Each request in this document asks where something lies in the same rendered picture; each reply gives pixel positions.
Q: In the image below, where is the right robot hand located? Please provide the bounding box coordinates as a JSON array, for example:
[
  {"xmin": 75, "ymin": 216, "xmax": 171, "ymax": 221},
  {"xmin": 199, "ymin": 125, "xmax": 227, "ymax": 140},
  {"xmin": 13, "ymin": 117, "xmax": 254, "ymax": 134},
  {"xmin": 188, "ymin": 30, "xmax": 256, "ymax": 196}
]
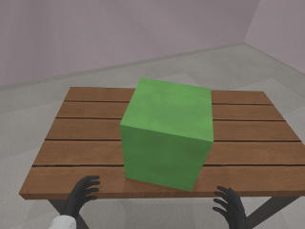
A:
[{"xmin": 213, "ymin": 186, "xmax": 249, "ymax": 229}]

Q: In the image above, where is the left robot hand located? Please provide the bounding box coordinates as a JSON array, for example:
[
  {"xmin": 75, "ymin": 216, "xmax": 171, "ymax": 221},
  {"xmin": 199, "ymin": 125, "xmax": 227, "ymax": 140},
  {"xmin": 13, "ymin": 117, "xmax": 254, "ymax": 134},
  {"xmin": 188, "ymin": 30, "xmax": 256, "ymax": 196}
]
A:
[{"xmin": 60, "ymin": 176, "xmax": 101, "ymax": 219}]

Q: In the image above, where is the left robot forearm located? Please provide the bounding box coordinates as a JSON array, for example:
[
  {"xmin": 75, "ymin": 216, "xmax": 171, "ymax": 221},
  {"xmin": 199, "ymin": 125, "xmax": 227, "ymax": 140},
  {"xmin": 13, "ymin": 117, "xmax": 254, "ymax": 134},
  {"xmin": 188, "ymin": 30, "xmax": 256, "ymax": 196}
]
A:
[{"xmin": 49, "ymin": 215, "xmax": 76, "ymax": 229}]

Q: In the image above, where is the table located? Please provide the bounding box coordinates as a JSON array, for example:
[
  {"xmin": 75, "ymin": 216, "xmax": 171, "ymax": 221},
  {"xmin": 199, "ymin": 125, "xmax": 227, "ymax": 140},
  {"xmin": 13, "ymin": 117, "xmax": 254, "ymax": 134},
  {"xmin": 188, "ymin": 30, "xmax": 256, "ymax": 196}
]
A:
[{"xmin": 18, "ymin": 87, "xmax": 305, "ymax": 229}]

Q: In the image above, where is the carton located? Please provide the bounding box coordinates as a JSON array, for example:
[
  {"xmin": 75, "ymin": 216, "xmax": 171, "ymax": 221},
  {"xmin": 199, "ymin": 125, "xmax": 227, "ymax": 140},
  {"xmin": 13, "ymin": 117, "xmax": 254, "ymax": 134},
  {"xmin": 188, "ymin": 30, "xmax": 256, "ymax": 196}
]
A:
[{"xmin": 119, "ymin": 77, "xmax": 214, "ymax": 192}]

